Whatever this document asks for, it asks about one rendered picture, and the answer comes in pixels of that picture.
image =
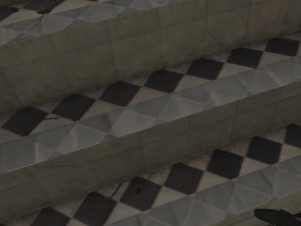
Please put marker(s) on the robot right hand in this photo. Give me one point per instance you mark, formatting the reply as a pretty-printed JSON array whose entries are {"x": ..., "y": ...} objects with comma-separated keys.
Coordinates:
[{"x": 276, "y": 217}]

